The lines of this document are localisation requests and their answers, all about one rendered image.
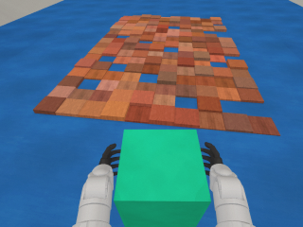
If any right robot forearm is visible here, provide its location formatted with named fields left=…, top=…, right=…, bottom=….
left=209, top=164, right=256, bottom=227

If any carton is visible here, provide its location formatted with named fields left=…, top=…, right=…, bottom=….
left=114, top=130, right=211, bottom=227

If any left robot hand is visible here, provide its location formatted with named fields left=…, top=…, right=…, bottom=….
left=98, top=143, right=121, bottom=176

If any left robot forearm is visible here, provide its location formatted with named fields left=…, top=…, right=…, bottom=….
left=72, top=164, right=114, bottom=227

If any right robot hand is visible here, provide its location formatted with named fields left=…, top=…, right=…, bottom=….
left=200, top=142, right=223, bottom=176

